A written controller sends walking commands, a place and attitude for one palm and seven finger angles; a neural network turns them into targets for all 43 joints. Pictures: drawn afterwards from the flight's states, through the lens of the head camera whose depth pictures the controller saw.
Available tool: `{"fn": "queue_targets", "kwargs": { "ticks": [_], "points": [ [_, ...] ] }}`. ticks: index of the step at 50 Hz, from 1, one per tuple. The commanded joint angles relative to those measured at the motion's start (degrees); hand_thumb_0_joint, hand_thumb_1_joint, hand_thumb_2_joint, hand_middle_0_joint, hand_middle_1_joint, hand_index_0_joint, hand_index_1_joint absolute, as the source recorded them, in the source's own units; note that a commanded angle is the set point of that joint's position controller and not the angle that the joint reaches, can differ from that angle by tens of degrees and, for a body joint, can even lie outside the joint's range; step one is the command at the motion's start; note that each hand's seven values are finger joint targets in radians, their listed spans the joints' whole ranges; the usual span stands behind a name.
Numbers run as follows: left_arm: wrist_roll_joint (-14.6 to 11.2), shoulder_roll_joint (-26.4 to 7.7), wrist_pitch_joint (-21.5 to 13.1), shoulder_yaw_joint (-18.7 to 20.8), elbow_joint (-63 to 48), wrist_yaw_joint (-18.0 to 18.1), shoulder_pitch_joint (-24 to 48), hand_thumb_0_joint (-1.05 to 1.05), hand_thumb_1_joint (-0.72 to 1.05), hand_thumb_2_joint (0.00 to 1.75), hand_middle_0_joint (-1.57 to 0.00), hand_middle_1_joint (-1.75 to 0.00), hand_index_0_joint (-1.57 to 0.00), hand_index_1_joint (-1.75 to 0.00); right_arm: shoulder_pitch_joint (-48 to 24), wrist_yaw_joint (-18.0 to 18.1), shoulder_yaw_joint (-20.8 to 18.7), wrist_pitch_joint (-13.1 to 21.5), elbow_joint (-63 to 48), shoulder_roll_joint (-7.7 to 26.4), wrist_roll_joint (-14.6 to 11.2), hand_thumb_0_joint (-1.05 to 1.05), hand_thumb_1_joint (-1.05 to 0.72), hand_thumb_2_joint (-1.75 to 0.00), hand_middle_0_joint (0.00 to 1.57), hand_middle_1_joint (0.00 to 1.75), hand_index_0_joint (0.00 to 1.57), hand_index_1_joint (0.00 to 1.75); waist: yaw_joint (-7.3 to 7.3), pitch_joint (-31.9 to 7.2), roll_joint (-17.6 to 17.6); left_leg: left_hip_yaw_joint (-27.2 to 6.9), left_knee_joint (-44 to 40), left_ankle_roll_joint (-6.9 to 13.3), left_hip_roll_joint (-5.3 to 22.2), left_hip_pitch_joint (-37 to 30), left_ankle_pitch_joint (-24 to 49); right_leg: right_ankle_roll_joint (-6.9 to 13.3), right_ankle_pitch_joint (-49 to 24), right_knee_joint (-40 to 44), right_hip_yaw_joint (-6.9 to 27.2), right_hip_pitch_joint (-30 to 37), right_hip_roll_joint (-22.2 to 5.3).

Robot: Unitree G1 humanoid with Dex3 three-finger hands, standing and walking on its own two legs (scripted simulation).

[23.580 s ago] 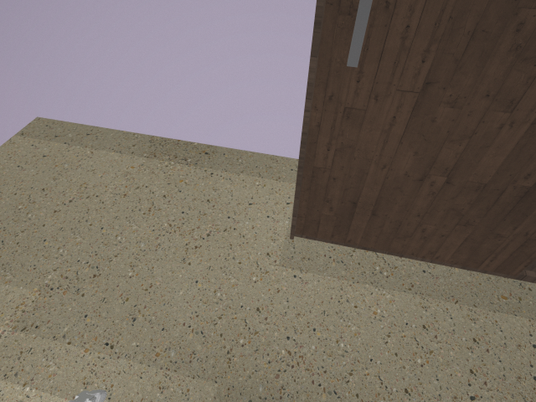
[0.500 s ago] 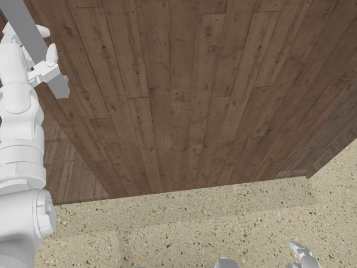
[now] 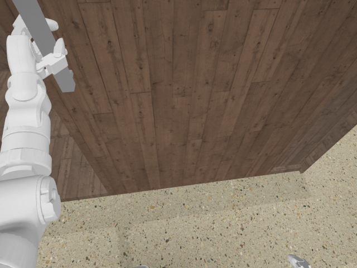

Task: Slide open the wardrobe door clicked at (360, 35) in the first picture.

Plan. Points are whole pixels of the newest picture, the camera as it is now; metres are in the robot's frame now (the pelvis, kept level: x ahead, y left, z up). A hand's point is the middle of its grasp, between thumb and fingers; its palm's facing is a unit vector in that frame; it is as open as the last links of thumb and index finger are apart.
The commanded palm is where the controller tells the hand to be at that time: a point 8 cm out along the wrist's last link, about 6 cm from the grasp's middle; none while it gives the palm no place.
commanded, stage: stop walking and hold the door there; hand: left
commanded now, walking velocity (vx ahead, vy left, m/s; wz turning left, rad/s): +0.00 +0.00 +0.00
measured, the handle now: (41, 22) +0.52 +0.27 +0.25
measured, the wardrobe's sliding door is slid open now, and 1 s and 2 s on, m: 0.67 0.67 0.67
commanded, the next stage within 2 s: loosen the grip on the handle in 0.20 s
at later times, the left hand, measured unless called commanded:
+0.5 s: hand (52, 51) +0.48 +0.25 +0.22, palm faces +0.32 -0.93 -0.18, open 7.5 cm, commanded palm +0.43 +0.28 +0.21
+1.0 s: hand (54, 56) +0.48 +0.26 +0.20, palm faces +0.32 -0.93 -0.17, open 13.8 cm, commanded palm +0.44 +0.31 +0.21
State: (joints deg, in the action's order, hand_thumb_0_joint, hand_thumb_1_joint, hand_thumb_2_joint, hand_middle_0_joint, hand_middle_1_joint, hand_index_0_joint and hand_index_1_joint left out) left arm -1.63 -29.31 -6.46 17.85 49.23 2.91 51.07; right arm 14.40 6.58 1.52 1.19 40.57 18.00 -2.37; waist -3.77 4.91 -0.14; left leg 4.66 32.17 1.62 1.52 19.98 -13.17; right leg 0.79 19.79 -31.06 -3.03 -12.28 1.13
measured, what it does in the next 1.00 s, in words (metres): stands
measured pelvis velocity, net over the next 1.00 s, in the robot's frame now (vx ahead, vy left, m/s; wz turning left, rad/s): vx -0.02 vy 0.01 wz -0.01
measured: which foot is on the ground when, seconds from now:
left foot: down 0.00-1.00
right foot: down 0.00-1.00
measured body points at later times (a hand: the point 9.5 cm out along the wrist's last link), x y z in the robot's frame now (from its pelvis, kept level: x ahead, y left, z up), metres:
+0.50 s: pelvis -0.02 -0.01 +0.00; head +0.02 +0.01 +0.45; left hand +0.45 +0.30 +0.23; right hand +0.05 -0.28 -0.10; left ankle +0.04 +0.10 -0.73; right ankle -0.04 -0.10 -0.73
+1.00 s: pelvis -0.02 +0.01 +0.00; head +0.03 +0.02 +0.45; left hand +0.46 +0.30 +0.22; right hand -0.03 -0.27 -0.11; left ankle +0.04 +0.10 -0.73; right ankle -0.04 -0.10 -0.73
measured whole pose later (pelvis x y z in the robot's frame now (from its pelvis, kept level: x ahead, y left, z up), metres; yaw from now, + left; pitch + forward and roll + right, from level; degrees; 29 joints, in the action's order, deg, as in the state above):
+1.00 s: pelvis -0.02 +0.01 +0.00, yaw +0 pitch +7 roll -1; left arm 4.6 -34.4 -5.9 21.4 62.8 0.6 58.4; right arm 25.6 2.5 0.3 7.0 43.3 15.3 -0.1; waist -7.3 -1.8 -0.4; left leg 4.7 31.4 2.3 1.8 28.2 -10.1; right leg 1.3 16.7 -30.7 -2.9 -20.8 1.5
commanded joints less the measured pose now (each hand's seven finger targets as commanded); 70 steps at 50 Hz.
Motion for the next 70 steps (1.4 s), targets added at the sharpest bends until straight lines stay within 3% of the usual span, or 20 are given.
{"fn": "queue_targets", "kwargs": {
  "ticks": [1, 8, 14, 15, 16, 17, 18, 19, 21, 24, 27, 29, 32, 34, 35, 39, 42, 48, 62, 70],
  "points": [
    [0.3, -16.5, -3.9, 1.7, -11.5, 0.4, 21.7, 0.0, 0.9, 0.9, -0.45, -1.4, -0.45, -1.4, 0.0, 0.2, -2.9, 2.3, -6.1, 8.3, 0.3, 0.0, -0.9, -0.9, 0.2, 0.3, 0.2, 0.3, 2.84, -21.5, 10.0, -17.3, -7.4, 4.6, 14.3, -12.5, 26.9, -1.1, -1.1, 2.4, 2.6, 2.4, -2.5],
    [0.4, -17.6, -2.4, 1.0, -10.2, 0.6, 21.3, 0.0, 0.9, 0.9, -0.45, -1.4, -0.45, -1.4, 1.2, 0.5, -2.8, 1.6, -7.0, 7.9, -0.5, 0.0, -0.9, -0.9, 0.2, 0.3, 0.2, 0.3, 2.07, -25.3, 1.4, -5.7, 0.0, -1.4, 7.3, -7.2, 19.2, 0.9, -30.8, 5.5, 7.2, 11.0, -11.1],
    [0.2, -17.5, -1.9, 1.6, -6.1, 0.4, 19.6, 0.0, 0.9, 0.9, -0.45, -1.4, -0.45, -1.4, 1.4, 0.9, -2.4, 0.7, -6.4, 7.6, -0.4, 0.0, -0.9, -0.9, 0.2, 0.3, 0.2, 0.3, 2.26, -22.9, -0.6, -6.4, -0.9, -0.7, 7.4, -7.5, 19.0, -0.2, -29.2, 5.0, 5.8, 8.4, -10.1],
    [7.0, -42.9, -3.6, 17.5, -5.7, -1.0, 59.2, 0.0, 0.9, 0.9, -0.45, -1.4, -0.45, -1.4, 4.8, -1.8, -7.1, 4.6, -6.1, 8.2, 0.2, 0.0, -0.9, -0.9, 0.2, 0.3, 0.2, 0.3, 2.73, -16.7, -2.6, 1.5, -2.2, 0.5, 2.8, -7.1, 13.6, -2.7, -28.8, 10.2, 8.8, 3.6, -6.7],
    [7.7, -43.1, 1.3, 22.4, 0.0, -2.3, 61.2, 0.0, 0.78, 0.84, -0.45, -1.4, -0.45, -1.4, 6.4, -3.0, -9.9, 8.0, 0.7, 11.9, 5.6, 0.0, -0.9, -0.9, 0.2, 0.3, 0.2, 0.3, -0.47, -31.3, 7.3, -2.2, -4.8, 1.1, -0.2, 0.8, 24.4, 2.9, -46.6, -6.6, 2.4, 7.3, -1.2],
    [7.7, -21.8, 4.6, 5.9, 5.6, -5.1, 47.3, 0.0, 0.66, 0.78, -0.45, -1.4, -0.45, -1.4, 8.6, -4.1, -8.1, 8.4, -3.2, 8.6, 2.8, 0.0, -0.9, -0.9, 0.2, 0.3, 0.2, 0.3, -2.73, -34.5, -1.5, -0.7, 0.3, 1.1, -1.0, -10.3, 33.4, 1.2, -40.3, -1.0, 1.7, -4.9, -0.8],
    [8.8, -20.7, 4.6, 10.5, 13.7, -5.9, 35.4, 0.0, 0.54, 0.73, -0.45, -1.4, -0.45, -1.4, 11.4, -4.5, -8.4, 8.4, -1.5, 8.3, 3.3, 0.0, -0.9, -0.9, 0.2, 0.3, 0.2, 0.3, -1.79, -32.2, -5.7, -1.8, 1.1, 1.5, -0.4, -12.8, 32.5, 0.3, -38.3, 1.1, 1.4, -7.0, -0.4],
    [8.2, -21.3, 1.9, 9.6, 4.9, -5.3, 34.5, 0.0, 0.42, 0.67, -0.45, -1.4, -0.45, -1.4, 9.6, -5.0, -7.4, 8.0, -3.6, 8.7, 3.8, 0.0, -0.9, -0.9, 0.2, 0.3, 0.2, 0.3, -0.23, -31.5, -2.7, -2.0, 0.5, 1.5, 0.0, -14.1, 31.0, 0.3, -36.7, 2.0, 2.2, -6.5, -0.8],
    [10.1, -17.5, -2.3, 5.5, -1.4, -3.5, 36.2, 0.0, 0.17, 0.55, -0.45, -1.4, -0.45, -1.4, 9.7, -5.5, -7.7, 7.2, -4.6, 7.1, 4.5, 0.0, -0.9, -0.9, 0.2, 0.3, 0.2, 0.3, -1.2, -33.0, 3.2, -2.4, 1.4, 1.8, 0.3, -16.7, 31.5, 1.1, -32.8, 2.3, 2.3, -8.1, -0.5],
    [7.4, -15.5, -2.9, 4.6, 4.9, -3.2, 32.9, 0.0, -0.19, 0.37, -0.45, -1.4, -0.45, -1.4, 10.1, -5.2, -7.1, 5.3, -4.1, 7.7, 2.8, 0.0, -0.9, -0.9, 0.2, 0.3, 0.2, 0.3, -2.56, -24.4, -0.5, -3.2, -1.4, 1.5, 0.7, -11.8, 14.5, 0.8, -18.7, 4.7, 2.3, -12.4, -0.1],
    [6.7, -17.6, -2.0, 3.2, 3.6, -3.2, 39.4, 0.0, -0.55, 0.2, -0.42, -1.37, -0.42, -1.37, 9.5, -4.4, -6.2, 5.2, -4.5, 8.1, 1.7, 0.0, -0.9, -0.9, 0.2, 0.3, 0.2, 0.3, -3.24, -23.4, 5.2, -4.0, -3.6, 1.6, 0.3, -10.6, 3.7, 0.9, -8.2, 6.7, 3.4, -14.1, -0.6],
    [7.4, -18.1, -0.8, 2.6, 7.2, -2.1, 38.5, 0.0, -0.55, 0.2, -0.4, -1.33, -0.4, -1.33, 9.7, -4.2, -5.6, 5.8, -4.5, 8.1, 1.3, 0.0, -0.9, -0.9, 0.2, 0.3, 0.2, 0.3, -3.54, -19.3, 4.8, -4.7, -4.8, 1.5, 0.2, -7.5, -4.1, 1.0, -2.2, 7.3, 3.4, -16.4, -0.6],
    [7.5, -20.5, -2.3, 3.0, 3.5, -0.5, 42.3, 0.0, -0.55, 0.2, -0.36, -1.28, -0.36, -1.28, 10.5, -3.9, -5.5, 6.6, -4.4, 8.8, 1.7, 0.0, -0.9, -0.9, 0.2, 0.3, 0.2, 0.3, -4.37, -22.4, 4.1, -5.6, -5.3, 1.6, 0.3, -7.1, -6.4, 0.7, -0.2, 7.1, 3.6, -16.0, -0.5],
    [7.0, -18.6, -3.9, 2.6, 2.5, 0.1, 41.7, 0.0, -0.55, 0.2, -0.33, -1.25, -0.33, -1.25, 11.3, -3.9, -5.6, 7.3, -3.9, 8.5, 2.0, 0.0, -0.9, -0.9, 0.2, 0.3, 0.2, 0.3, -4.02, -24.4, 5.2, -6.3, -4.9, 1.3, 0.6, -9.7, -5.9, 1.0, -0.3, 6.1, 3.3, -17.0, 0.1],
    [7.4, -27.2, -4.9, 8.4, 1.1, 0.4, 42.4, 0.0, -0.55, 0.2, -0.32, -1.23, -0.32, -1.23, 11.8, -3.7, -5.8, 7.4, -3.4, 9.5, 2.1, 0.0, -0.9, -0.9, 0.2, 0.3, 0.2, 0.3, -2.87, -26.4, 5.5, -6.3, -4.9, 1.2, 0.8, -9.6, -5.3, 1.0, -0.6, 6.1, 3.6, -15.4, 0.1],
    [7.2, -20.6, -4.6, 2.5, 3.1, -0.3, 41.3, 0.0, -0.55, 0.2, -0.26, -1.17, -0.26, -1.17, 12.6, -3.5, -5.3, 7.8, -3.1, 8.8, 1.9, 0.0, -0.9, -0.9, 0.2, 0.3, 0.2, 0.3, -4.45, -23.1, 6.2, -6.8, -5.0, 1.3, 1.0, -10.2, -5.3, 0.8, -1.6, 6.1, 3.0, -17.4, 0.5],
    [6.2, -22.9, -4.3, 5.3, -0.5, -0.4, 41.5, 0.0, -0.55, 0.2, -0.25, -1.15, -0.25, -1.15, 13.9, -3.2, -5.6, 8.1, -2.8, 9.0, 2.1, 0.0, -0.9, -0.9, 0.2, 0.3, 0.2, 0.3, -3.45, -27.6, 6.7, -7.0, -4.5, 1.3, 1.0, -12.9, -0.3, 0.9, -4.8, 6.1, 3.0, -15.2, 0.7],
    [5.2, -20.4, -2.8, 5.0, -1.4, -0.3, 37.9, 0.0, -0.55, 0.2, -0.25, -1.15, -0.25, -1.15, 14.3, -3.3, -5.3, 8.2, -2.9, 8.3, 1.8, 0.0, -0.9, -0.9, 0.2, 0.3, 0.2, 0.3, -3.32, -24.9, 5.0, -6.8, -3.9, 1.4, 0.9, -13.5, 4.6, 0.8, -8.0, 6.2, 2.3, -14.8, 0.9],
    [5.7, -35.0, -3.6, 14.6, -3.5, -2.5, 29.8, 0.0, -0.55, 0.2, -0.25, -1.15, -0.25, -1.15, 12.6, -2.3, -4.4, 4.7, -7.4, 7.7, 1.4, 0.0, -0.9, -0.9, 0.2, 0.3, 0.2, 0.3, 0.7, -27.8, 4.3, -3.9, -1.6, 2.0, -0.2, -7.8, 11.0, 0.2, -17.5, 4.2, 4.0, -5.9, 0.0],
    [4.4, -30.6, -2.4, 9.4, -2.3, -8.8, 29.2, 0.0, -0.55, 0.2, -0.25, -1.15, -0.25, -1.15, 13.8, -1.6, -4.8, 3.2, -7.1, 8.1, 0.3, 0.0, -0.9, -0.9, 0.2, 0.3, 0.2, 0.3, -2.43, -24.4, 6.6, -4.4, -1.0, 2.1, -0.1, -10.8, 10.8, -0.1, -16.1, 5.7, 3.5, -11.3, 0.6]
  ]
}}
